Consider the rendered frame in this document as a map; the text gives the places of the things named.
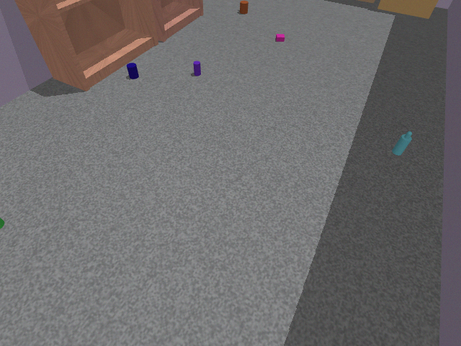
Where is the bookshelf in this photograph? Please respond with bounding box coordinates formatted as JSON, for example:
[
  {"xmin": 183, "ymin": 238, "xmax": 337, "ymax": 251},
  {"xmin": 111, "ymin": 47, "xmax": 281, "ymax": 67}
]
[
  {"xmin": 151, "ymin": 0, "xmax": 203, "ymax": 42},
  {"xmin": 15, "ymin": 0, "xmax": 158, "ymax": 92}
]

